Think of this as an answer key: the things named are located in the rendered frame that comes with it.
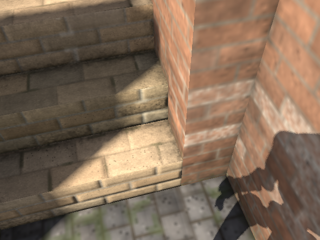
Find stairs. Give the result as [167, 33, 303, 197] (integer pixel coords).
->
[0, 0, 183, 230]

